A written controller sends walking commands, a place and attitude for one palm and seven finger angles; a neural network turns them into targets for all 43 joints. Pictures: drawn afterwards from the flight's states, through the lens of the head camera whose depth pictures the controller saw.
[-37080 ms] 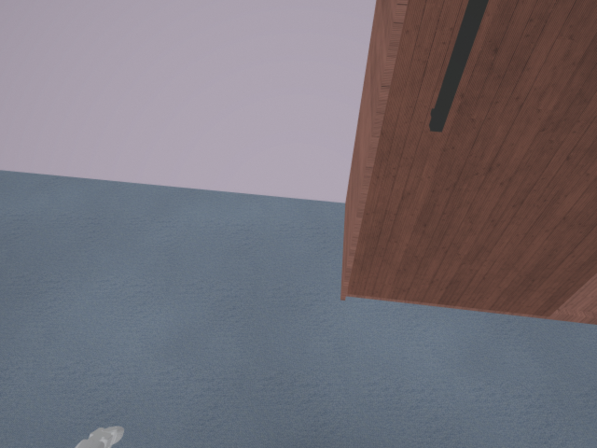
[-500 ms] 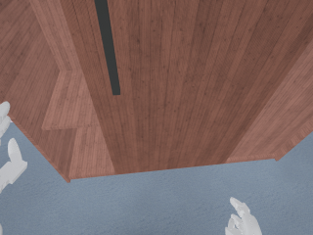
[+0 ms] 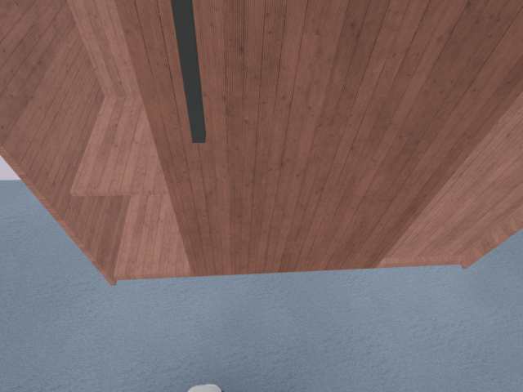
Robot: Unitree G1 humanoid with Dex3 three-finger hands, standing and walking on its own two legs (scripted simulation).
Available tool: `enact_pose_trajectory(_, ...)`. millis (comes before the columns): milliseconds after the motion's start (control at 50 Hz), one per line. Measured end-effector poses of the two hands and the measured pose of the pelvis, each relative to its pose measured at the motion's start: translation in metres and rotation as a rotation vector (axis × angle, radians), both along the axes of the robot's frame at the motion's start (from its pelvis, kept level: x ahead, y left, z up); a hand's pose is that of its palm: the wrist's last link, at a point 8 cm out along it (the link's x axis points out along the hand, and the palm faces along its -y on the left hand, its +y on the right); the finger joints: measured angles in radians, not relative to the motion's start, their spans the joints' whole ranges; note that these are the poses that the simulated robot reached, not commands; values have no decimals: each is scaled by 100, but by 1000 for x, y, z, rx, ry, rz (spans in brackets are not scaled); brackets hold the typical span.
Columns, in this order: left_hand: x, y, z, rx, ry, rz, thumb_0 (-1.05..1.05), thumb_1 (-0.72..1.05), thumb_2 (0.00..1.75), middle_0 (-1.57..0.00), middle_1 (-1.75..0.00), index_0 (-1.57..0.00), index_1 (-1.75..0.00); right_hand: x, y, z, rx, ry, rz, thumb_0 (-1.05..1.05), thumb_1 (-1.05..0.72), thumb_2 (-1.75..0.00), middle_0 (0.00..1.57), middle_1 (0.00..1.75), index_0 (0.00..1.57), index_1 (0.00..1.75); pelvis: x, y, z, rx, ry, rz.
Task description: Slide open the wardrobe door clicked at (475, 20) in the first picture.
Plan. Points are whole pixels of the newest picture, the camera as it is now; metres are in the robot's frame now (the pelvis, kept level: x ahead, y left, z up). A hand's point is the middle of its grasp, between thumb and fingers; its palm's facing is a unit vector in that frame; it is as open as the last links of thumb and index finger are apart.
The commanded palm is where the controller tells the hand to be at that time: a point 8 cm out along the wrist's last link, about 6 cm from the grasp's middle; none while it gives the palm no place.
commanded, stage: let the arm hang, fingers relaxed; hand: left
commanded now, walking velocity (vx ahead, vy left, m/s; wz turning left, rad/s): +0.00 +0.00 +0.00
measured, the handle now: (191, 60) +0.55 +0.16 +0.20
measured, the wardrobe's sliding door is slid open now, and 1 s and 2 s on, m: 0.30 0.30 0.30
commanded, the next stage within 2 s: look to check the result in 0.64 s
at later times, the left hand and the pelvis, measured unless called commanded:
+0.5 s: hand out of the picture +0.06 +0.17 -0.17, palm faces -0.03 -0.98 -0.20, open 7.3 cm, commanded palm none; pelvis +0.01 +0.00 +0.01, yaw -2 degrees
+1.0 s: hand out of the picture +0.02 +0.16 -0.17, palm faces -0.01 -0.98 -0.19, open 7.4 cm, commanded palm none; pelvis +0.02 -0.01 +0.01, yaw -2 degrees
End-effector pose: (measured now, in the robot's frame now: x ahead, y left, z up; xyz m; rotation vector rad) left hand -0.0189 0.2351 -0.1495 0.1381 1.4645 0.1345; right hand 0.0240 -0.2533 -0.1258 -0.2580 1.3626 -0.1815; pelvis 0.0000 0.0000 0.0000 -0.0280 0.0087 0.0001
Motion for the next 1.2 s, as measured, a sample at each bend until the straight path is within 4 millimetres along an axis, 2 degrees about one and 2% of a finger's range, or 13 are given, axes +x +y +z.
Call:
enact_pose_trajectory(60, -13, 8, 7, 29, 43, 9, 0, 95, 90, -21, -30, -20, -30, -6, 7, -6, 28, 17, -19, 1, -91, -90, 19, 30, 20, 30, 2, 1, 2, 1, -3, -4)
enact_pose_trajectory(140, -11, 17, 16, 69, 49, 7, 0, 93, 90, -20, -30, -20, -30, -5, 17, -13, 66, 8, -36, 1, -91, -90, 20, 30, 20, 30, 4, 3, 3, 6, -10, -12)
enact_pose_trajectory(280, 23, 18, 21, 92, -31, -22, 0, 92, 90, -20, -30, -20, -29, 4, 24, -18, 97, -29, -55, 1, -92, -90, 20, 30, 20, 30, 9, 3, 6, 17, -20, -27)
enact_pose_trajectory(420, 62, 0, 17, 54, -120, -54, 0, 91, 90, -20, -29, -20, -29, 7, 22, -15, 94, -43, -69, 1, -92, -90, 20, 30, 20, 30, 13, 0, 7, 24, -25, -37)
enact_pose_trajectory(520, 75, -12, 14, 29, -142, -60, 0, 92, 90, -20, -30, -20, -29, 2, 21, -13, 88, -29, -80, 0, -91, -90, 20, 30, 20, 30, 15, -2, 7, 24, -25, -40)
enact_pose_trajectory(620, 72, -14, 13, 24, -125, -54, 0, 93, 90, -20, -30, -20, -30, -5, 22, -13, 88, -1, -89, 0, -91, -90, 19, 30, 20, 30, 17, -4, 8, 24, -25, -39)
enact_pose_trajectory(740, 58, -16, 13, 25, -77, -41, 0, 92, 90, -20, -30, -20, -29, -12, 24, -15, 98, 31, -96, 0, -91, -90, 19, 30, 20, 30, 18, -5, 8, 23, -24, -39)
enact_pose_trajectory(940, 37, -20, 12, 22, -14, -21, 0, 91, 90, -20, -30, -20, -29, -11, 23, -15, 96, 44, -98, 1, -91, -90, 20, 30, 20, 30, 20, -7, 8, 22, -24, -39)
enact_pose_trajectory(1040, 36, -23, 11, 15, -10, -18, 0, 91, 90, -20, -30, -20, -29, -6, 20, -14, 90, 32, -96, 1, -91, -90, 19, 30, 20, 30, 21, -8, 8, 23, -24, -41)
enact_pose_trajectory(1200, 45, -25, 10, 8, -34, -25, 0, 91, 90, -20, -30, -20, -29, 2, 16, -12, 81, 10, -93, 1, -92, -90, 19, 30, 20, 30, 23, -10, 8, 23, -25, -42)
